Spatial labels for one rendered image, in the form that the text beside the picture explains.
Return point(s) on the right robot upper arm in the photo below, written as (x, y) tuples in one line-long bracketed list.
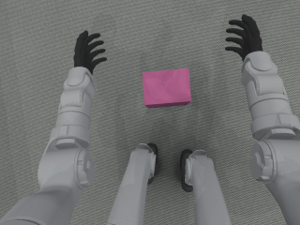
[(276, 163)]

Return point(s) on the right robot hand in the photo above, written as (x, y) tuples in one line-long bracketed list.
[(250, 42)]

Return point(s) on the robot left thigh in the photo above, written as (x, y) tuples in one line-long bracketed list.
[(129, 203)]

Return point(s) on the left robot forearm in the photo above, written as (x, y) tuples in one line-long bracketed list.
[(74, 113)]

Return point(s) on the left robot upper arm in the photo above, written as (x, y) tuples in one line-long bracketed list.
[(63, 175)]

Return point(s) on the left robot shin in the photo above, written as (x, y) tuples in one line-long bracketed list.
[(141, 146)]

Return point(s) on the carton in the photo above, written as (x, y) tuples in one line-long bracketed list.
[(166, 88)]

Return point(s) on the left robot hand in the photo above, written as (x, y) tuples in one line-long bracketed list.
[(83, 56)]

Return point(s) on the right robot forearm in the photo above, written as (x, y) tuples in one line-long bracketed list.
[(271, 113)]

